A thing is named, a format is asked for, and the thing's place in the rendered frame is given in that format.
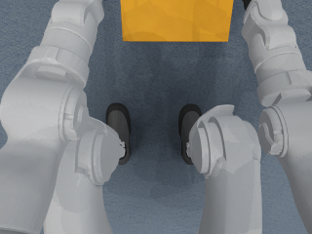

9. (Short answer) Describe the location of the robot left foot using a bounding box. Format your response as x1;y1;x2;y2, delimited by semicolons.
105;102;132;165

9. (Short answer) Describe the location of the right robot shin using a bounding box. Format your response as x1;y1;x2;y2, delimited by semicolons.
186;104;261;167

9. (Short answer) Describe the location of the right robot forearm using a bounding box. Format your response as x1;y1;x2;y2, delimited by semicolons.
241;0;312;107

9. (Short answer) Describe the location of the right robot upper arm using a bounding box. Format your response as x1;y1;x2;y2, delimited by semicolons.
257;100;312;234

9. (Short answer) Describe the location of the left robot upper arm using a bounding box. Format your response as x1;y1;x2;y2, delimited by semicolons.
0;76;89;234

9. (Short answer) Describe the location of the carton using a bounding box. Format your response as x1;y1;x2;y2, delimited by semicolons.
120;0;234;42

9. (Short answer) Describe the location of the robot right hand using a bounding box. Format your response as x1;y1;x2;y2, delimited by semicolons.
242;0;252;11

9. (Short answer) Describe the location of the left robot forearm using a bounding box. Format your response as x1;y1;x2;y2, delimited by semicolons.
0;0;104;129

